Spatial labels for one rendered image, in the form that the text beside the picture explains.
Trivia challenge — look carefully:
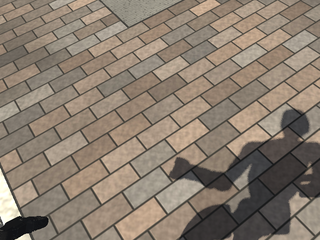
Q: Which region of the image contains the robot left hand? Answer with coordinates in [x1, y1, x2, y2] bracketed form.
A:
[0, 216, 49, 240]

